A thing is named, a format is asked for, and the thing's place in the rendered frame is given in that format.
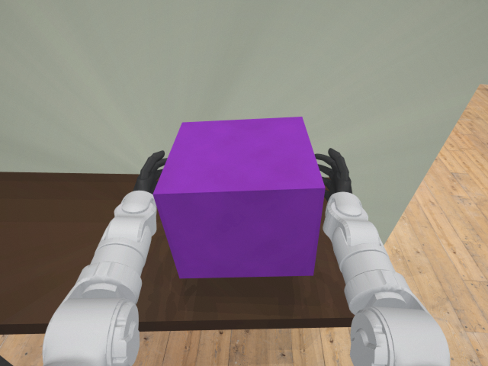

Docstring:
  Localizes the robot right upper arm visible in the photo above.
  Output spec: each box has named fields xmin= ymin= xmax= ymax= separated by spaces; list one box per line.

xmin=350 ymin=306 xmax=450 ymax=366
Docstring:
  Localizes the robot right forearm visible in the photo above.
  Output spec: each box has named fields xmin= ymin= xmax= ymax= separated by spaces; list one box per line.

xmin=323 ymin=192 xmax=450 ymax=362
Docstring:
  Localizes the robot left upper arm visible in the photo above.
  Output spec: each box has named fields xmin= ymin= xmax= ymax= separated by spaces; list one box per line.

xmin=43 ymin=297 xmax=140 ymax=366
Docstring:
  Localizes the robot right hand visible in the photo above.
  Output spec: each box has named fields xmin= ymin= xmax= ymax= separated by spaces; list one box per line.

xmin=314 ymin=148 xmax=352 ymax=201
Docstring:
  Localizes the carton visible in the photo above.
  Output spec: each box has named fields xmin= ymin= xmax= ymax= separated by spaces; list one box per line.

xmin=153 ymin=117 xmax=326 ymax=278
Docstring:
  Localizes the robot left hand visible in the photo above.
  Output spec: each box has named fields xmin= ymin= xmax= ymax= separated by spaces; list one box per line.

xmin=133 ymin=150 xmax=167 ymax=194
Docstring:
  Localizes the table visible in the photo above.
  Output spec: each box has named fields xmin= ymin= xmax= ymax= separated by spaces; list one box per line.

xmin=0 ymin=172 xmax=355 ymax=366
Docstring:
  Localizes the robot left forearm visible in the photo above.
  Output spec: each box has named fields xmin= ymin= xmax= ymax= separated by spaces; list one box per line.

xmin=42 ymin=191 xmax=156 ymax=363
